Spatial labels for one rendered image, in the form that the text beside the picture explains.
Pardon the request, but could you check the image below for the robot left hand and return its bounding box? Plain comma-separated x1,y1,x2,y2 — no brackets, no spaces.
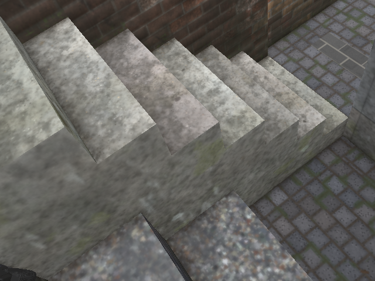
0,266,36,281

